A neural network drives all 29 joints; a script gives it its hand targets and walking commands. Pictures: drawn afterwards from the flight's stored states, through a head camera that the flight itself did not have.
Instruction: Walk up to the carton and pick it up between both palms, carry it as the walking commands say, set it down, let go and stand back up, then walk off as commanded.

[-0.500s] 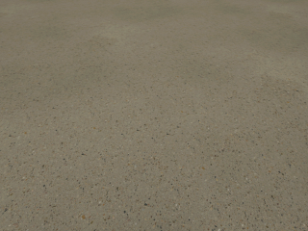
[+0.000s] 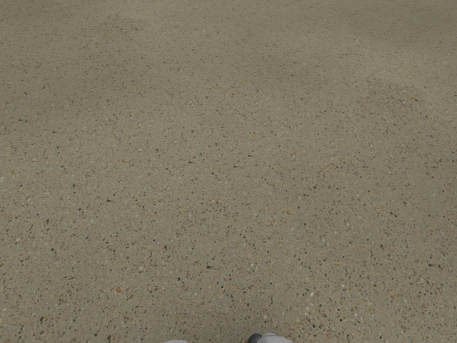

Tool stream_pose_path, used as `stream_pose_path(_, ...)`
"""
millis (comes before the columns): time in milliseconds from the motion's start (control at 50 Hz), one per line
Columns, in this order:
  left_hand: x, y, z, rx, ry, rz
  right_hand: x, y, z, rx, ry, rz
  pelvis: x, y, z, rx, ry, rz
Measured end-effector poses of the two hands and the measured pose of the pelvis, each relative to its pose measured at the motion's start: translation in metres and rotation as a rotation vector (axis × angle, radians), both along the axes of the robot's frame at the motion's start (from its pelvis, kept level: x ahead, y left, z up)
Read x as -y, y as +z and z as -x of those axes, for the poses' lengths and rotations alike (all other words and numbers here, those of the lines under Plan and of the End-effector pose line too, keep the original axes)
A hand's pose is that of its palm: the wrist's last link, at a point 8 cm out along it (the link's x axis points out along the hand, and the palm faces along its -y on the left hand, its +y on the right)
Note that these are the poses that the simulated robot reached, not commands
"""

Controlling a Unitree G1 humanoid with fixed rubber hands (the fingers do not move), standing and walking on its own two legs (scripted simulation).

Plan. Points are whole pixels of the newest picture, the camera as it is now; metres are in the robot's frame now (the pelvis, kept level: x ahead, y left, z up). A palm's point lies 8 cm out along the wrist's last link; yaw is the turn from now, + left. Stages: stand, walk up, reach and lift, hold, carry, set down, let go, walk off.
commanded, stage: walk off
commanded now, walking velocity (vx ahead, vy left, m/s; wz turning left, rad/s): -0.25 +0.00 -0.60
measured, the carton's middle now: out of the picture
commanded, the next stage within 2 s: none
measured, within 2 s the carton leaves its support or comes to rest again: neither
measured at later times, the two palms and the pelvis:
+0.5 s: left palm out of the picture +0.01 +0.28 -0.12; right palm out of the picture -0.14 -0.22 -0.11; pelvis -0.16 +0.06 +0.00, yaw -19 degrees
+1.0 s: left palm out of the picture -0.05 +0.31 -0.11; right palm out of the picture -0.34 -0.15 -0.10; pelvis -0.29 +0.14 +0.01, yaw -35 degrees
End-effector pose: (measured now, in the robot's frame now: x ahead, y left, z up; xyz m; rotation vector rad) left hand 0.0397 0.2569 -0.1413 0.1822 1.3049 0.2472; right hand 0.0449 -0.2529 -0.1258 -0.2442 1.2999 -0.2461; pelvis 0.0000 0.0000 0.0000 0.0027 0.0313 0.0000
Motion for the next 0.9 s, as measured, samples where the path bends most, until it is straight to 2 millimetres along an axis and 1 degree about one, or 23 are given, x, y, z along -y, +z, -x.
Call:
stream_pose_path(40,-0.018,-0.002,-0.007,0.031,-0.017,0.0,-0.008,0.005,0.011,0.036,-0.018,0.014,-0.012,-0.002,0.011,-0.001,-0.023,0.004)
stream_pose_path(80,-0.031,-0.003,-0.013,0.06,-0.044,0.005,-0.016,0.008,0.03,0.042,-0.039,0.03,-0.024,-0.002,0.023,0.004,-0.047,0.016)
stream_pose_path(120,-0.037,0.003,-0.018,0.072,-0.085,0.014,-0.023,0.017,0.051,0.038,-0.059,0.042,-0.032,0.004,0.032,0.007,-0.074,0.035)
stream_pose_path(160,-0.041,0.009,-0.02,0.091,-0.11,0.03,-0.03,0.026,0.065,0.04,-0.07,0.052,-0.038,0.01,0.042,0.008,-0.099,0.047)
stream_pose_path(200,-0.046,0.012,-0.016,0.094,-0.131,0.039,-0.034,0.033,0.069,0.073,-0.079,0.059,-0.044,0.013,0.052,0.008,-0.123,0.053)
stream_pose_path(280,-0.052,0.011,0.005,0.055,-0.174,0.049,-0.039,0.042,0.068,0.181,-0.098,0.071,-0.053,0.014,0.073,0.01,-0.177,0.059)
stream_pose_path(340,-0.051,0.011,0.016,0.039,-0.216,0.055,-0.04,0.043,0.08,0.228,-0.121,0.074,-0.057,0.013,0.091,0.015,-0.217,0.061)
stream_pose_path(380,-0.046,0.012,0.019,0.045,-0.249,0.057,-0.039,0.04,0.098,0.236,-0.143,0.071,-0.058,0.011,0.105,0.019,-0.244,0.059)
stream_pose_path(420,-0.038,0.014,0.02,0.064,-0.289,0.06,-0.037,0.033,0.124,0.229,-0.173,0.065,-0.059,0.009,0.121,0.023,-0.271,0.054)
stream_pose_path(500,-0.021,0.021,0.028,0.108,-0.375,0.053,-0.028,0.013,0.189,0.193,-0.262,0.045,-0.057,0.001,0.155,0.032,-0.328,0.03)
stream_pose_path(540,-0.016,0.023,0.039,0.123,-0.415,0.031,-0.023,0.0,0.225,0.176,-0.313,0.025,-0.054,-0.005,0.173,0.036,-0.355,0.018)
stream_pose_path(560,-0.015,0.026,0.048,0.121,-0.428,0.022,-0.022,-0.004,0.244,0.154,-0.337,0.015,-0.053,-0.005,0.18,0.037,-0.365,0.018)
stream_pose_path(580,-0.015,0.031,0.056,0.116,-0.439,0.01,-0.023,-0.004,0.259,0.131,-0.357,0.006,-0.053,-0.002,0.187,0.037,-0.377,0.01)
stream_pose_path(620,-0.019,0.041,0.071,0.097,-0.464,-0.025,-0.026,0.0,0.283,0.113,-0.39,-0.017,-0.054,0.006,0.198,0.038,-0.4,-0.011)
stream_pose_path(640,-0.021,0.046,0.076,0.091,-0.476,-0.04,-0.027,0.002,0.292,0.114,-0.4,-0.024,-0.054,0.009,0.203,0.038,-0.412,-0.02)
stream_pose_path(680,-0.023,0.054,0.077,0.102,-0.498,-0.059,-0.031,0.006,0.31,0.117,-0.415,-0.03,-0.057,0.014,0.214,0.035,-0.436,-0.035)
stream_pose_path(720,-0.021,0.06,0.074,0.134,-0.525,-0.062,-0.035,0.008,0.325,0.121,-0.431,-0.03,-0.06,0.016,0.224,0.031,-0.457,-0.045)
stream_pose_path(760,-0.018,0.064,0.069,0.169,-0.555,-0.059,-0.04,0.01,0.336,0.13,-0.447,-0.029,-0.065,0.017,0.234,0.027,-0.478,-0.051)
stream_pose_path(840,-0.018,0.063,0.068,0.212,-0.608,-0.043,-0.054,0.014,0.348,0.165,-0.476,-0.019,-0.081,0.016,0.254,0.023,-0.521,-0.051)
stream_pose_path(900,-0.026,0.056,0.074,0.209,-0.638,-0.019,-0.067,0.019,0.353,0.2,-0.496,0.003,-0.098,0.014,0.268,0.022,-0.553,-0.045)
